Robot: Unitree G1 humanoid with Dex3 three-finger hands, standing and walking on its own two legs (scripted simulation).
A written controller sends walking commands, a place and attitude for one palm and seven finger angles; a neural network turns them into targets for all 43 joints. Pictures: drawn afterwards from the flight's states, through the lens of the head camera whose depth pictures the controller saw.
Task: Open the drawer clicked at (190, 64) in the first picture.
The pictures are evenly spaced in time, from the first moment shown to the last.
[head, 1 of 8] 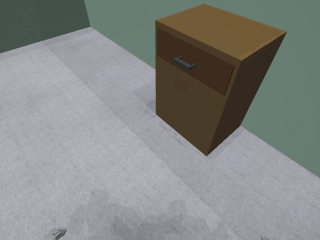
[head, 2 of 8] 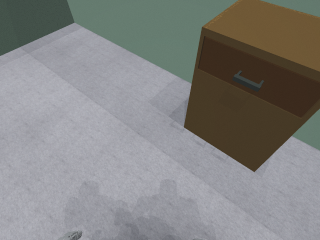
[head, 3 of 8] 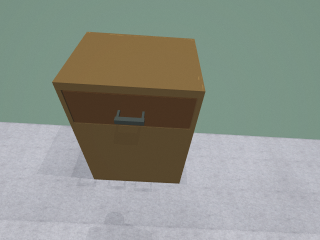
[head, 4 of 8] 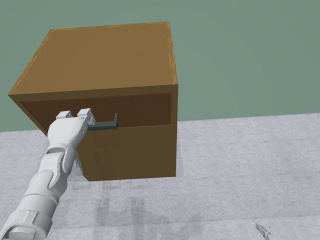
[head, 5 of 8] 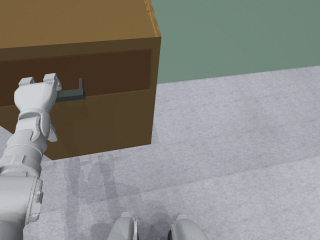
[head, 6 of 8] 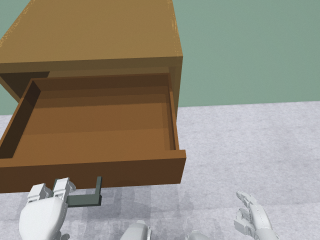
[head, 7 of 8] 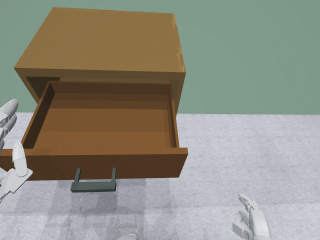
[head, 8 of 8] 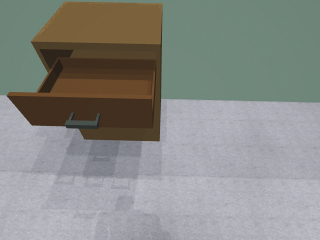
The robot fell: no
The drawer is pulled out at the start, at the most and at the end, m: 0.00 0.30 0.30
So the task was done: yes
